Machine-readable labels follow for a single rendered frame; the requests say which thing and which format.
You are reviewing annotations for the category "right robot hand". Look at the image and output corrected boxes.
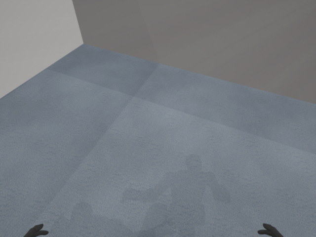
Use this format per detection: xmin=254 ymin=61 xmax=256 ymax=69
xmin=258 ymin=223 xmax=284 ymax=237

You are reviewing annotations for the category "left robot hand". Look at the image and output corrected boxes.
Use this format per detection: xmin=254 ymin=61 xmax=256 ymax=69
xmin=23 ymin=224 xmax=48 ymax=237

